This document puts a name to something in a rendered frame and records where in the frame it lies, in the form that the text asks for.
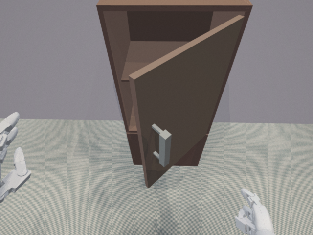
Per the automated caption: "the left robot hand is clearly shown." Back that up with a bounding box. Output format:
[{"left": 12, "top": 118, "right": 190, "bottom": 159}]
[{"left": 0, "top": 112, "right": 31, "bottom": 203}]

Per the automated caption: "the handle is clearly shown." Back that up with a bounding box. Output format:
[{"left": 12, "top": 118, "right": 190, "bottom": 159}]
[{"left": 152, "top": 124, "right": 172, "bottom": 167}]

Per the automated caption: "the cupboard door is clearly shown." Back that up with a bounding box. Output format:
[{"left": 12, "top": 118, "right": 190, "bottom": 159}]
[{"left": 129, "top": 15, "right": 244, "bottom": 188}]

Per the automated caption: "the right robot hand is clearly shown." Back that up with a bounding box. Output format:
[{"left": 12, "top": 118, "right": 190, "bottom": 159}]
[{"left": 235, "top": 188, "right": 274, "bottom": 235}]

